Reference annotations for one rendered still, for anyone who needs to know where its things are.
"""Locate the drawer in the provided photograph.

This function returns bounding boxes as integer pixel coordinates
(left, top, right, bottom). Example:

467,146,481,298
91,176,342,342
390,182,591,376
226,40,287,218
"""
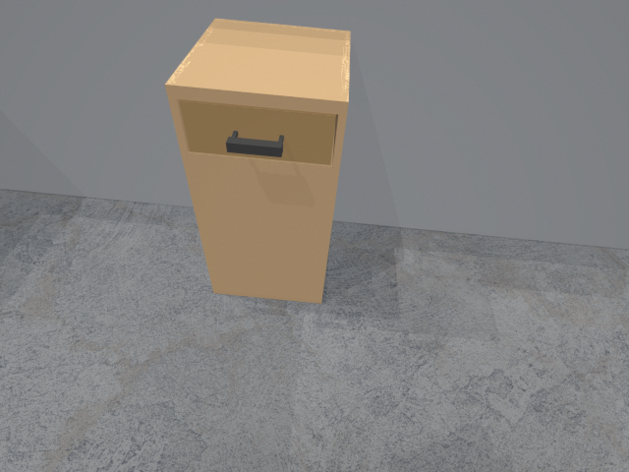
179,99,336,165

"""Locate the handle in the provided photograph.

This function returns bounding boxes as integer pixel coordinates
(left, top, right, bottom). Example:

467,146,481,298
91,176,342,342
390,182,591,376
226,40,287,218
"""
226,131,284,157

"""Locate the cabinet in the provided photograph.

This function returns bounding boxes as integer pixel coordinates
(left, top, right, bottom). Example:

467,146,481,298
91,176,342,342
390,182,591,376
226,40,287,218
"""
165,19,351,304

